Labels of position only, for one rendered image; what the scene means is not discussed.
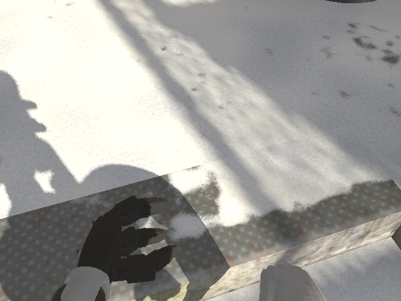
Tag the right robot thigh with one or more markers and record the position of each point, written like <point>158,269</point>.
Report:
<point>288,283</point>

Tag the left robot hand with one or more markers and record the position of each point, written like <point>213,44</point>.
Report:
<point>106,242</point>

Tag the left robot forearm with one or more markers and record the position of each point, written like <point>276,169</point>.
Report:
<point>84,284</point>

